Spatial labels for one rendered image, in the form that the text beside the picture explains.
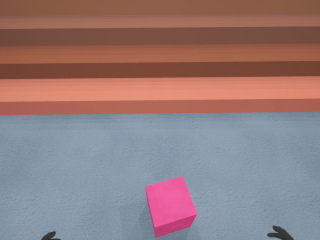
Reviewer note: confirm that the carton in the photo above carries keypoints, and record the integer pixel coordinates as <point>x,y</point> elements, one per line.
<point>170,206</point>

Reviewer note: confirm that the robot right hand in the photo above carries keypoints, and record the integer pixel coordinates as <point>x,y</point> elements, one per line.
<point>281,233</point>

